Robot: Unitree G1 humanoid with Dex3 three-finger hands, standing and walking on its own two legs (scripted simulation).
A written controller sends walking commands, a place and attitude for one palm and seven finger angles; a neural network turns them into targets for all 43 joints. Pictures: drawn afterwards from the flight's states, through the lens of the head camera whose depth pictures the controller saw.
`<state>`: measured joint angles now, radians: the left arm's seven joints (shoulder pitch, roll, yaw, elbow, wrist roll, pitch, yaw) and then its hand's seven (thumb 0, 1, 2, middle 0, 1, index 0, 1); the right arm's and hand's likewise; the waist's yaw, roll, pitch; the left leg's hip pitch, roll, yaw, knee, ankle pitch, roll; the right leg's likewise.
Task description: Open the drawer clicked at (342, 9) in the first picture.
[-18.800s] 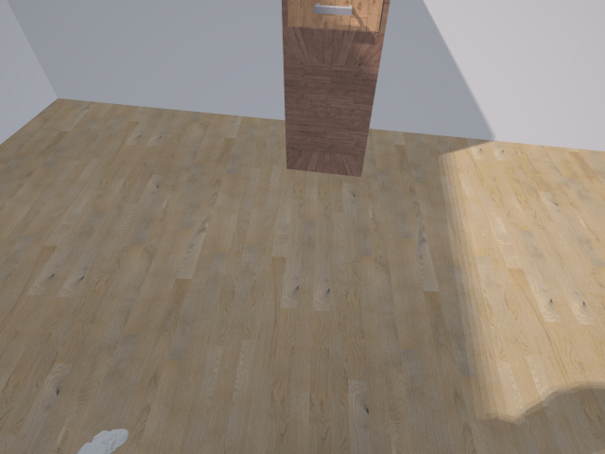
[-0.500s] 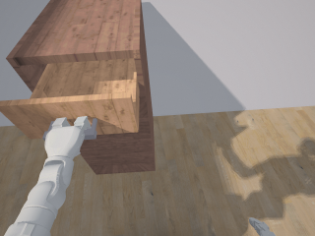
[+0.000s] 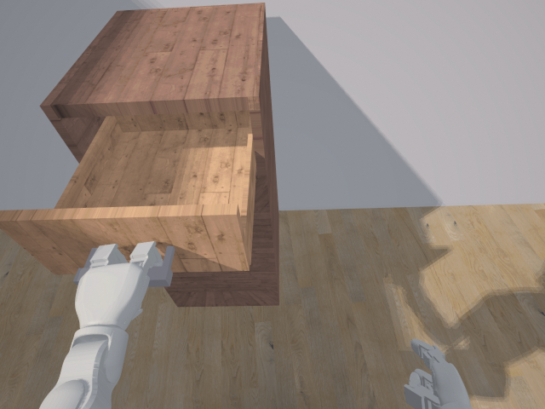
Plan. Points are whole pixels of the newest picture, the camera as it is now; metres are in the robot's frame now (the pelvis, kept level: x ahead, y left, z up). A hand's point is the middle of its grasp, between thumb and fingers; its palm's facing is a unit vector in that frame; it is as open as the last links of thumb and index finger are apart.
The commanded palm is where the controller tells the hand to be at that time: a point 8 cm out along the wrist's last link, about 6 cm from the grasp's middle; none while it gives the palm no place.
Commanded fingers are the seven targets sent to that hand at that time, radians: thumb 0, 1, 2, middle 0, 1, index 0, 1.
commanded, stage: pull the drawer open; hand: left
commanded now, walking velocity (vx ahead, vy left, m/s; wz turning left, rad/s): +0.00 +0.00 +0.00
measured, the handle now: (128, 265) +0.30 +0.26 +0.04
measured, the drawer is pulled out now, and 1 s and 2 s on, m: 0.24 0.30 0.29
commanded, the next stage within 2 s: open the thumb to release the handle in 0.86 s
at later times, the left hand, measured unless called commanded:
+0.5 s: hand (121, 341) +0.19 +0.24 +0.02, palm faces +0.01 -0.08 -1.00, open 5.6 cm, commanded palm +0.16 +0.24 +0.07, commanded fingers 0.00 0.90 0.90 -0.40 -1.35 -0.40 -1.35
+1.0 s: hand (118, 348) +0.18 +0.24 +0.02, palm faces +0.02 -0.07 -1.00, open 5.8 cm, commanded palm +0.16 +0.25 +0.07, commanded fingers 0.00 0.69 0.81 -0.38 -1.33 -0.38 -1.33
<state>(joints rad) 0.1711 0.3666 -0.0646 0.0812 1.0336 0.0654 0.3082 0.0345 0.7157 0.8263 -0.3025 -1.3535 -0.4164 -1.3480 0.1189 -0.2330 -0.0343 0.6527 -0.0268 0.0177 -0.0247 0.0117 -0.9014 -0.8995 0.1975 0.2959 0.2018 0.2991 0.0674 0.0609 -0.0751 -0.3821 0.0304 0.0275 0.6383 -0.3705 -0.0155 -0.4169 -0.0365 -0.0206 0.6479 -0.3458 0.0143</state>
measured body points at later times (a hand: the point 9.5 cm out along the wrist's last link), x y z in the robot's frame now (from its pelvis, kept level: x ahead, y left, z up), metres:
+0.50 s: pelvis -0.01 -0.01 +0.00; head +0.02 -0.04 +0.45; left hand +0.19 +0.24 +0.07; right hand +0.20 -0.24 -0.10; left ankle -0.03 +0.13 -0.72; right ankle -0.01 -0.13 -0.72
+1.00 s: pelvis +0.00 +0.00 -0.01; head +0.03 -0.03 +0.44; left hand +0.18 +0.24 +0.07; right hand +0.20 -0.23 -0.11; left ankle -0.03 +0.13 -0.72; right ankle -0.01 -0.13 -0.72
